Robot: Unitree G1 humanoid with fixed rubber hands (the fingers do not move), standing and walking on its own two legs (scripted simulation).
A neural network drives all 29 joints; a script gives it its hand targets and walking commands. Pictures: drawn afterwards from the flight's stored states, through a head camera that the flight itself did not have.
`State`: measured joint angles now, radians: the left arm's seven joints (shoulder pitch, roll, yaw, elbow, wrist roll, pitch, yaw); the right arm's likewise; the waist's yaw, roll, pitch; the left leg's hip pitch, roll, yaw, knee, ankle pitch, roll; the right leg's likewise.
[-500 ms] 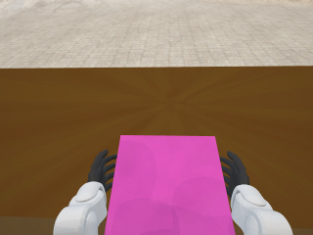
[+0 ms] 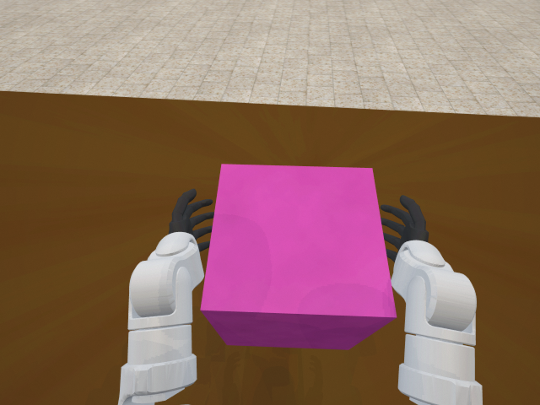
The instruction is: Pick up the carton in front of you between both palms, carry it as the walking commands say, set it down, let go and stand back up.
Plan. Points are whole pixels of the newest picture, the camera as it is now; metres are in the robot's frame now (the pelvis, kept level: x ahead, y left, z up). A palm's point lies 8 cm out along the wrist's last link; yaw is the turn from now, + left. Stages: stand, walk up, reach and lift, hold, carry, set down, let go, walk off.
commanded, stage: carry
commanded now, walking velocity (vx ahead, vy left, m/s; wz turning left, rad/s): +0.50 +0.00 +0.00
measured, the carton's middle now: (291, 266) +0.33 +0.01 +0.04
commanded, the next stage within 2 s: none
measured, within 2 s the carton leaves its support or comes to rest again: neither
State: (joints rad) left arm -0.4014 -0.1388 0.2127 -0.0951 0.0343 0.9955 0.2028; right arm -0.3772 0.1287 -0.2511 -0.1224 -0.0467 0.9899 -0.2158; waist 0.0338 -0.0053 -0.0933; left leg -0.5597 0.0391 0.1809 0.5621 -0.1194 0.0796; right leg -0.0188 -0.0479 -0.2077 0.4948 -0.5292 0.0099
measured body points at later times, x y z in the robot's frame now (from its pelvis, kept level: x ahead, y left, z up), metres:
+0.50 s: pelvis +0.37 -0.01 -0.04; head +0.38 -0.01 +0.41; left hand +0.70 +0.15 +0.07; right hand +0.71 -0.16 +0.06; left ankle +0.19 +0.09 -0.66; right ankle +0.40 -0.08 -0.76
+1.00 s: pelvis +0.70 +0.05 -0.07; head +0.75 +0.05 +0.37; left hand +1.05 +0.18 -0.02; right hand +1.02 -0.13 -0.02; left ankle +0.68 +0.10 -0.80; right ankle +0.68 -0.08 -0.73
